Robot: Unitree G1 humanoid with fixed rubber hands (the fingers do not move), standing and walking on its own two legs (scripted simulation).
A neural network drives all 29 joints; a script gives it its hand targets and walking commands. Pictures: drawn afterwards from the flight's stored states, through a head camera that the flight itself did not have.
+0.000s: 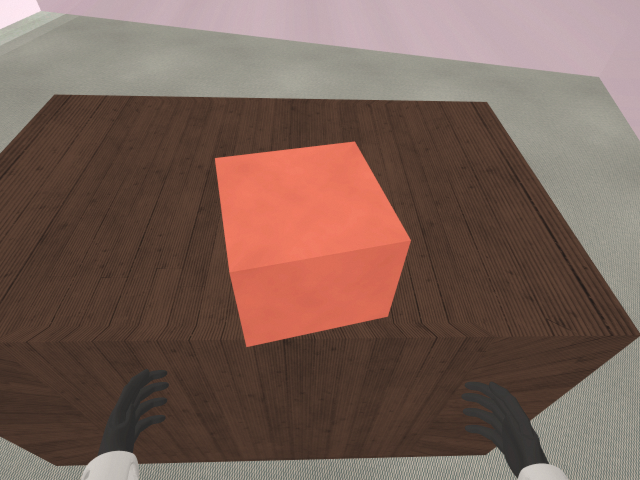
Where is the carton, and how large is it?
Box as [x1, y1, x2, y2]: [215, 142, 410, 346]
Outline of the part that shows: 354,142 215,158 229,272 246,346 387,316 410,240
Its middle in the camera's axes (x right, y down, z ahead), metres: -0.03 -0.01 +0.61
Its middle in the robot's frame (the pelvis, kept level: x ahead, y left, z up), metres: +0.46 +0.06 +0.03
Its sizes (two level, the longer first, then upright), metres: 0.232 0.230 0.183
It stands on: a pedestal, 0.72 m high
